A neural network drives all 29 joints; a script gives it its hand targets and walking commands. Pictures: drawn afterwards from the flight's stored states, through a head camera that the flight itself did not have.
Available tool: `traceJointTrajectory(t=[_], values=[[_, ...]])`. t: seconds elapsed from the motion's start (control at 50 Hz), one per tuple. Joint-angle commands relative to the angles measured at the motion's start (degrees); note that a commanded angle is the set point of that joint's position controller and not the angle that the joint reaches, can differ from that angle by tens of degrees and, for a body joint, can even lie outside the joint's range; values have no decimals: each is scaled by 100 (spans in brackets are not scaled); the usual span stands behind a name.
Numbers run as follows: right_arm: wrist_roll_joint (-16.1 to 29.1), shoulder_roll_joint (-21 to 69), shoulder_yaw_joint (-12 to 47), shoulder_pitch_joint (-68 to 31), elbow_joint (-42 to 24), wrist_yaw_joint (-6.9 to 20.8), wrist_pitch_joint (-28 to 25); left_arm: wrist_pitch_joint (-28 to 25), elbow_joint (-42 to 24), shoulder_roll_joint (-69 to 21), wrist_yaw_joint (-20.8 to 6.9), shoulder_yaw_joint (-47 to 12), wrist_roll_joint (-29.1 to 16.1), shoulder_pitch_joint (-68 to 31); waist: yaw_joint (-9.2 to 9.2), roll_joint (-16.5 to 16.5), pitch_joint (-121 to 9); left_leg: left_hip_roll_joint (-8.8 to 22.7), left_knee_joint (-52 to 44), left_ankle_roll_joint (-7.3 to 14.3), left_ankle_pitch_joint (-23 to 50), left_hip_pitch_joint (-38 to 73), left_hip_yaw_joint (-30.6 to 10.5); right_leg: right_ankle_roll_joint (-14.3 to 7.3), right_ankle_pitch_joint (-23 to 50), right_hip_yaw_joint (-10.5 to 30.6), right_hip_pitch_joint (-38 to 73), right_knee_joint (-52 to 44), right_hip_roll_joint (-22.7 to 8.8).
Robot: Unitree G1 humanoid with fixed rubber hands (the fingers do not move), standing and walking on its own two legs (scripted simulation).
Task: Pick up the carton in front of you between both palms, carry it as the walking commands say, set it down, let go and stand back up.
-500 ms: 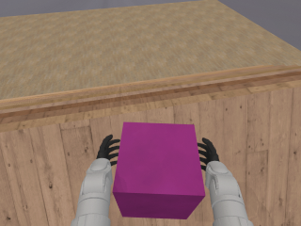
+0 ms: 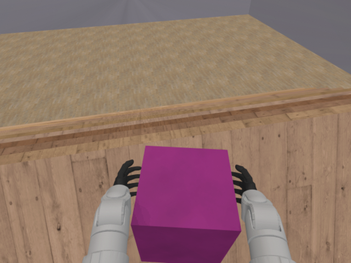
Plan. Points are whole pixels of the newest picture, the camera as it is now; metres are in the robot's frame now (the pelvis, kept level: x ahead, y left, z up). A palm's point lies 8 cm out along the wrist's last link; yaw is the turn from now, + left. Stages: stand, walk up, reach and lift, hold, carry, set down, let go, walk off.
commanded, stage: reach and lift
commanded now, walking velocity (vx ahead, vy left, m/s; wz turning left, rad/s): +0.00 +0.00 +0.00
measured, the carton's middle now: (183, 207) +0.30 +0.00 -0.05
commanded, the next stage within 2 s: hold in 0.58 s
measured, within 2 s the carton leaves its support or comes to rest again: neither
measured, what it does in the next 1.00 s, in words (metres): stands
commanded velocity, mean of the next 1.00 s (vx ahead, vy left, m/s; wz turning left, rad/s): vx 0.02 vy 0.00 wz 0.00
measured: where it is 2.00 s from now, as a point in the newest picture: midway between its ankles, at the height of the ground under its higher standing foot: outside the picture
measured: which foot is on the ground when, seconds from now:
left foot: down 0.00-1.00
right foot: down 0.00-1.00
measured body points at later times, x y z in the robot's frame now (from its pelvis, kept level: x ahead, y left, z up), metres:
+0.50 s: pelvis +0.01 +0.00 +0.00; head -0.03 -0.01 +0.45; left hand +0.30 +0.15 +0.04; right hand +0.30 -0.15 +0.03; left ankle +0.00 +0.13 -0.74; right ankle +0.02 -0.13 -0.74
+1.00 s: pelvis -0.01 +0.00 +0.00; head -0.06 -0.01 +0.45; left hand +0.29 +0.15 +0.05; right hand +0.29 -0.15 +0.04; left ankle +0.00 +0.13 -0.74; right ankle +0.02 -0.13 -0.74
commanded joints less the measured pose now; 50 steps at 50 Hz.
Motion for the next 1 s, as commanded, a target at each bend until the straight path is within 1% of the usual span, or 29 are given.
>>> traceJointTrajectory(t=[0.0,0.18,0.24,0.4,0.56,0.6,0.64,0.68,0.72,0.76,0.8,0.82,0.88,0.96,0.98], values=[[1346,5317,3084,-2594,-313,1382,-115,-11,16,-5418,-1336,-2940,-1262,-2081,16,-102,-1354,-372,-490,5,1330,306,141,-20,1075,-202,785,-384,402],[1506,5405,3263,-2372,-733,1323,10,78,-492,-5332,-1354,-3152,-1428,-2001,-21,-128,-1459,-411,-512,22,1689,461,112,25,1650,-128,1073,-437,361],[1534,5388,3308,-2337,-820,1306,49,111,-584,-5280,-1343,-3189,-1444,-1962,-12,-120,-1450,-418,-535,23,1673,465,106,33,1681,-121,1123,-448,361],[1550,5305,3304,-2452,-869,1314,145,213,-645,-5231,-1326,-3197,-1436,-2057,16,-81,-1273,-408,-602,27,1333,434,124,11,1228,-158,1028,-486,379],[1510,5248,3223,-2774,-807,1359,220,317,-560,-5324,-1336,-3179,-1443,-2399,-12,-43,-1162,-369,-639,16,923,402,141,-35,691,-208,884,-497,387],[1593,5288,3366,-2801,-957,1374,265,368,-701,-5402,-1334,-3324,-1537,-2408,-15,-41,-1291,-365,-654,2,1027,496,122,-33,760,-212,942,-511,395],[1714,5306,3568,-2724,-1200,1376,364,471,-951,-5446,-1323,-3528,-1665,-2297,-25,-35,-1470,-369,-679,-20,1278,652,90,-23,969,-202,1049,-558,406],[1713,5198,3580,-2584,-1271,1357,492,603,-1033,-5351,-1293,-3522,-1672,-2104,-28,-14,-1397,-363,-724,-35,1366,682,71,-26,1032,-196,1087,-619,405],[1618,5033,3422,-2485,-1175,1340,593,704,-919,-5191,-1264,-3341,-1567,-1976,-22,-2,-1080,-342,-786,-27,1156,592,83,-36,821,-209,1025,-676,389],[1517,4921,3229,-2534,-1047,1337,632,741,-759,-5077,-1255,-3146,-1458,-2036,-7,-4,-728,-325,-831,-5,766,429,120,-47,454,-232,936,-708,366],[1502,4944,3157,-2697,-1009,1362,625,723,-714,-5097,-1275,-3102,-1440,-2228,-1,-21,-601,-315,-850,14,450,330,143,-58,169,-250,883,-715,354],[1533,5005,3186,-2781,-1027,1380,613,707,-747,-5155,-1290,-3144,-1467,-2324,5,-31,-644,-311,-843,24,407,330,143,-59,136,-253,877,-701,351],[1630,5161,3322,-2895,-1099,1424,585,678,-856,-5323,-1329,-3278,-1560,-2482,2,-45,-933,-316,-785,33,628,450,135,-60,352,-244,919,-645,364],[1620,5168,3345,-2899,-1106,1405,571,673,-835,-5308,-1341,-3252,-1551,-2493,-9,-70,-1100,-336,-730,24,817,518,143,-46,554,-231,996,-620,374],[1683,5214,3530,-3157,-1320,1379,593,705,-1019,-5271,-1319,-3365,-1722,-2780,-8,-254,-1283,601,-397,120,-385,-227,9,-59,-716,-140,376,-274,-658]])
